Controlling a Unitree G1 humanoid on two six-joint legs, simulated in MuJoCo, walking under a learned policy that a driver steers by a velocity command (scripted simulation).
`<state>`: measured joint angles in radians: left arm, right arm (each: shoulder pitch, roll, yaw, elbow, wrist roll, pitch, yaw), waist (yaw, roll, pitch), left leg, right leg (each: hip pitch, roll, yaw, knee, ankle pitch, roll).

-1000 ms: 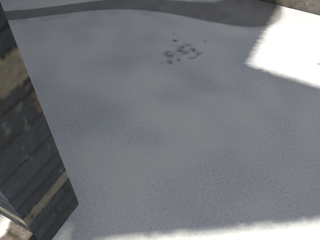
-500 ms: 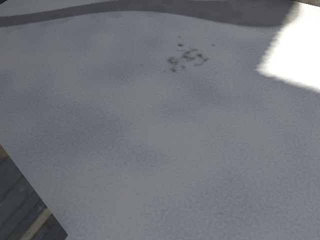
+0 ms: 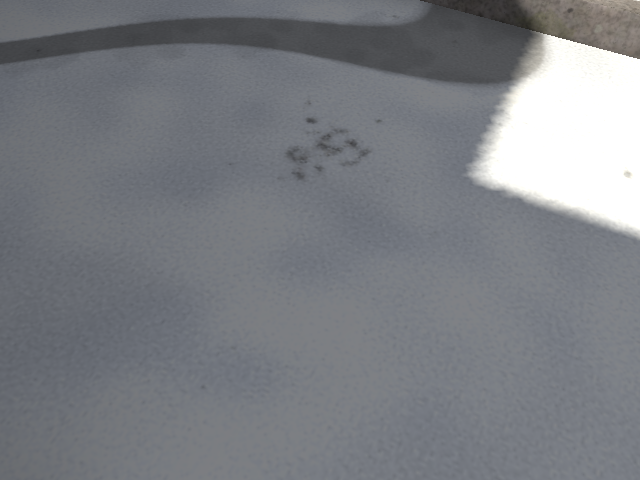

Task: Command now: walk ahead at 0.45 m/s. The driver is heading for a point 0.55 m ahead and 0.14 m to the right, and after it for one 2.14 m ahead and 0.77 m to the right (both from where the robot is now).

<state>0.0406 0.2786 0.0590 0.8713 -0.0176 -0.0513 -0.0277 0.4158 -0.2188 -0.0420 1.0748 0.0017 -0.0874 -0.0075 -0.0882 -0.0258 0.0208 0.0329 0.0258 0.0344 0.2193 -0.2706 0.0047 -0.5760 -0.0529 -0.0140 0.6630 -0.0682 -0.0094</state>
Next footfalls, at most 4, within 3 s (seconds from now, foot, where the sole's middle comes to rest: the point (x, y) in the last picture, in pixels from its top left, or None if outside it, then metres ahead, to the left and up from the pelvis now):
0.14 right None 0.24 -0.15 -0.78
0.68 left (257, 447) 0.57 0.08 -0.78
1.22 right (386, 345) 0.79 -0.23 -0.78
1.72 left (353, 225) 1.18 -0.19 -0.78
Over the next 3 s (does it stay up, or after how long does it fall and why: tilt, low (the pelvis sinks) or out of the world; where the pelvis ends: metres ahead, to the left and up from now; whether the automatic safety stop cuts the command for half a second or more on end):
stays up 1.28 -0.38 -0.01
